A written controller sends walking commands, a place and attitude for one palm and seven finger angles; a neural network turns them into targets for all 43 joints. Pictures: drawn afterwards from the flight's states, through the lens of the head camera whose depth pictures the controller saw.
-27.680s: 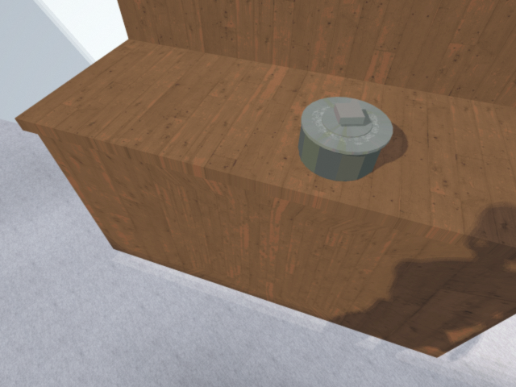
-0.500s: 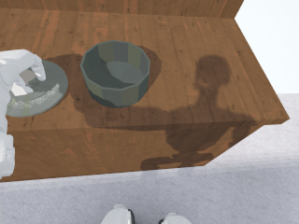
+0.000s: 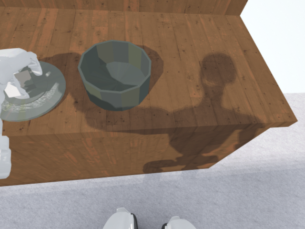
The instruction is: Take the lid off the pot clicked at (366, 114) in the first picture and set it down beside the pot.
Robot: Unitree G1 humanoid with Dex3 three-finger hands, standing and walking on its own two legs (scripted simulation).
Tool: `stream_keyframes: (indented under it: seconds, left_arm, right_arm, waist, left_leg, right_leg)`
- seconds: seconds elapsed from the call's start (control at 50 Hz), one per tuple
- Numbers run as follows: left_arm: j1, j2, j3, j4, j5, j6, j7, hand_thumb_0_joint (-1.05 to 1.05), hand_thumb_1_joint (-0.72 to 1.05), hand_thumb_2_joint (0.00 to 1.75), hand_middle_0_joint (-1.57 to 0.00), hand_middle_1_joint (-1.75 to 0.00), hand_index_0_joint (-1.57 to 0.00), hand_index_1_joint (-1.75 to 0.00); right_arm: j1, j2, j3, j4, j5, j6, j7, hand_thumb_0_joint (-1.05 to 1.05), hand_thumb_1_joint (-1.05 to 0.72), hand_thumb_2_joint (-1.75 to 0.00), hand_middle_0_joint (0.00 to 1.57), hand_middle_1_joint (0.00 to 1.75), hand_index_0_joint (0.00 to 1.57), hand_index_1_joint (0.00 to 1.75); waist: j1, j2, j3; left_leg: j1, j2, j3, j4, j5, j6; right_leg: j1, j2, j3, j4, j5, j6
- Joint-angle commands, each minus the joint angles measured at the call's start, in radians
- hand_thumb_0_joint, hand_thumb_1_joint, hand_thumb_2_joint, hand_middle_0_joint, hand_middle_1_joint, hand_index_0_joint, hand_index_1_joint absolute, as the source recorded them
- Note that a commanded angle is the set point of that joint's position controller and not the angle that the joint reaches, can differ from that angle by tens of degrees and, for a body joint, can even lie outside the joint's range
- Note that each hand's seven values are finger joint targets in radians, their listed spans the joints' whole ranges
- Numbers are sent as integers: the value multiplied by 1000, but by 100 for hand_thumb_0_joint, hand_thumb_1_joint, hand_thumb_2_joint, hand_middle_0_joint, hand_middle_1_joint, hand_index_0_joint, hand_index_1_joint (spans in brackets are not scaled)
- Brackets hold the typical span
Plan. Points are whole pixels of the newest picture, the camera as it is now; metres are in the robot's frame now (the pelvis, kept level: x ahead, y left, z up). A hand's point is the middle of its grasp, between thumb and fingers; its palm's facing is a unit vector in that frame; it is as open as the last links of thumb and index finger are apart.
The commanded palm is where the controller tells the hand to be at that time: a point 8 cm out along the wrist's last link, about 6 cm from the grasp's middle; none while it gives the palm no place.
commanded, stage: open the fingers wide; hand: left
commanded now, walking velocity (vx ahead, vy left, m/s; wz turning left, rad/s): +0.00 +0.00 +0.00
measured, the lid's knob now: (21, 82) +0.49 +0.33 +0.04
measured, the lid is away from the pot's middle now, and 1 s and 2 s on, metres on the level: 0.25 0.25 0.25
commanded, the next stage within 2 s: raise the empty hand in 0.30 s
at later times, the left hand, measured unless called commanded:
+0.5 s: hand (17, 85) +0.46 +0.32 +0.06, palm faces -0.46 -0.12 -0.88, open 11.0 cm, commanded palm +0.50 +0.31 +0.12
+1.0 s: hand (0, 70) +0.46 +0.32 +0.12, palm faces -0.41 -0.12 -0.90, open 11.0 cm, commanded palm +0.49 +0.32 +0.18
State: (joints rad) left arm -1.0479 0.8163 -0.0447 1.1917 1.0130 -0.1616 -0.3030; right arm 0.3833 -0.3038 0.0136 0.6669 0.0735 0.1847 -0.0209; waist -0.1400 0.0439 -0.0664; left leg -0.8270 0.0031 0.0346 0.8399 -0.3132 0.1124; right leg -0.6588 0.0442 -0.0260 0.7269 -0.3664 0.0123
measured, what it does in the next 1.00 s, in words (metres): stands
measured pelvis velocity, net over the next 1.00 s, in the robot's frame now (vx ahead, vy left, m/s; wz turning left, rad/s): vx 0.01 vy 0.00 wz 0.01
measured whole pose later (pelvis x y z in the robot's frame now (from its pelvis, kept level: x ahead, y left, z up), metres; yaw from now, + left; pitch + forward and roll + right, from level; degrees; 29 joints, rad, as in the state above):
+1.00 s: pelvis +0.01 +0.00 +0.02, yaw +0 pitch +12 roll -5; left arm -0.99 0.81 -0.03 1.10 0.96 -0.16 -0.36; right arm 0.35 -0.31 0.01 0.66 0.09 0.19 -0.03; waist -0.11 0.05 -0.05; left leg -0.65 -0.01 0.05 0.71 -0.28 0.12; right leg -0.48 0.03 -0.01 0.59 -0.32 0.02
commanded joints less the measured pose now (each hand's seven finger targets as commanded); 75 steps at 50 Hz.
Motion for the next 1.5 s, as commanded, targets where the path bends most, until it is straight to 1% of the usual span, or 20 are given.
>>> stream_keyframes:
  seconds: [0.0,0.06,0.14,0.28,0.34,0.38,0.48,0.54,0.68,0.8,0.86,0.9,1.08,1.2,1.24,1.32,1.36,1.38,1.44,1.48]
  left_arm:
    - [-384,268,73,-165,-18,-11,21,0,-2,66,-35,-85,-35,-85]
    - [-368,248,43,-100,-22,2,16,0,-2,66,-36,-85,-36,-85]
    - [-400,273,62,-184,-9,-17,14,0,-2,66,-35,-85,-35,-85]
    - [-353,292,81,-151,-33,-11,8,0,-1,65,-35,-86,-35,-86]
    - [-348,308,91,-165,-19,-22,13,0,-1,64,-35,-86,-35,-86]
    - [-332,296,84,-157,-20,-23,15,0,-1,64,-34,-87,-34,-87]
    - [-434,368,128,-290,-22,-28,23,0,-1,64,-34,-87,-34,-87]
    - [-426,345,126,-303,-30,-29,22,0,-1,64,-34,-87,-34,-87]
    - [-395,282,71,-236,-40,5,6,0,-1,64,-34,-87,-34,-87]
    - [-418,297,95,-321,-62,-12,-23,0,-1,64,-34,-87,-34,-87]
    - [-380,274,78,-253,-70,-1,-24,0,-1,64,-34,-87,-34,-87]
    - [-378,319,115,-283,-67,-11,-28,0,-1,64,-34,-87,-34,-87]
    - [-452,275,52,-272,-74,17,-44,0,-1,64,-34,-87,-34,-87]
    - [-522,278,58,-386,-75,-11,-66,0,-1,64,-34,-87,-34,-87]
    - [-463,242,33,-242,-85,10,-69,0,-1,64,-34,-87,-34,-87]
    - [-483,243,9,-196,-76,36,-79,0,-1,64,-34,-87,-34,-87]
    - [-580,225,-19,-274,-65,39,-85,0,-1,64,-34,-87,-34,-87]
    - [-592,286,31,-317,-55,32,-83,0,-1,64,-34,-87,-34,-87]
    - [-641,302,49,-408,-60,16,-89,0,-1,64,-34,-87,-34,-87]
    - [-559,283,51,-290,-75,23,-96,0,-1,64,-34,-87,-34,-87]
  right_arm:
    - [134,-216,-74,-51,-6,-6,-21,0,-90,-90,20,30,20,30]
    - [137,-219,-68,-45,-1,-8,-23,0,-90,-90,20,30,20,30]
    - [141,-214,-74,-49,-6,-1,-24,0,-90,-90,20,30,20,30]
    - [130,-216,-68,-52,0,0,-25,0,-90,-90,20,30,20,30]
    - [129,-213,-69,-49,3,0,-26,0,-90,-90,20,30,20,30]
    - [122,-212,-67,-54,3,2,-25,0,-90,-90,20,30,20,30]
    - [112,-217,-72,-61,1,8,-29,0,-90,-90,20,30,20,30]
    - [119,-209,-78,-49,-1,0,-29,0,-90,-90,20,30,20,30]
    - [98,-212,-75,-46,11,-7,-23,0,-90,-90,20,30,20,30]
    - [87,-210,-80,-57,11,-11,-27,0,-90,-90,20,30,20,30]
    - [83,-209,-80,-48,16,-12,-24,0,-90,-90,20,30,20,30]
    - [73,-213,-77,-66,15,-14,-25,0,-90,-90,20,30,20,30]
    - [68,-216,-82,-59,20,-19,-23,0,-90,-90,20,30,20,30]
    - [64,-208,-85,-65,8,-40,-27,0,-90,-90,20,30,20,30]
    - [75,-212,-82,-41,13,-38,-26,0,-90,-90,20,30,20,30]
    - [75,-220,-76,-39,18,-46,-24,0,-90,-90,20,30,20,30]
    - [78,-222,-84,-35,15,-49,-20,0,-90,-90,20,30,20,30]
    - [82,-221,-87,-46,11,-51,-21,0,-90,-90,20,30,20,30]
    - [79,-213,-88,-58,2,-55,-26,0,-90,-90,20,30,20,30]
    - [85,-216,-85,-48,6,-59,-25,0,-90,-90,20,30,20,30]
  waist:
    - [-6,105,-414]
    - [-24,51,-333]
    - [-6,148,-424]
    - [-16,56,-374]
    - [-4,122,-390]
    - [-6,101,-368]
    - [5,154,-465]
    - [5,192,-489]
    - [3,138,-377]
    - [21,150,-439]
    - [12,89,-352]
    - [35,104,-377]
    - [12,78,-328]
    - [34,186,-416]
    - [13,87,-309]
    - [15,44,-273]
    - [13,101,-317]
    - [26,120,-371]
    - [24,179,-451]
    - [23,123,-373]
  left_leg:
    - [635,3,-144,-86,279,-43]
    - [557,2,-137,-93,184,-37]
    - [649,3,-144,-86,269,-46]
    - [557,-5,-108,-77,246,-31]
    - [608,-1,-111,-77,276,-35]
    - [589,0,-116,-83,247,-37]
    - [661,2,-123,-99,268,-32]
    - [751,11,-131,-96,372,-37]
    - [713,8,-132,-146,291,-38]
    - [794,7,-131,-163,411,-35]
    - [749,9,-123,-185,344,-34]
    - [756,7,-129,-203,358,-33]
    - [767,8,-137,-251,243,-31]
    - [908,20,-172,-262,391,-48]
    - [821,15,-159,-277,280,-39]
    - [755,3,-140,-297,213,-32]
    - [814,8,-154,-301,223,-38]
    - [858,6,-167,-301,253,-39]
    - [961,15,-188,-289,409,-56]
    - [902,14,-189,-306,340,-54]
  right_leg:
    - [-185,81,-42,-97,132,-61]
    - [-197,81,-42,-102,97,-54]
    - [-196,82,-44,-93,122,-62]
    - [-137,80,-36,-104,153,-52]
    - [-151,82,-40,-101,143,-60]
    - [-161,82,-41,-101,130,-59]
    - [-104,75,-31,-119,160,-60]
    - [-116,79,-36,-130,183,-60]
    - [-105,76,-39,-166,156,-60]
    - [-41,68,-34,-189,217,-62]
    - [-39,70,-37,-203,191,-56]
    - [-10,63,-35,-209,202,-62]
    - [5,59,-26,-253,158,-54]
    - [9,56,-26,-269,189,-64]
    - [5,58,-27,-279,163,-56]
    - [41,54,-23,-284,164,-56]
    - [30,57,-23,-287,162,-57]
    - [47,60,-19,-291,174,-60]
    - [56,61,-18,-297,214,-60]
    - [41,60,-21,-305,191,-57]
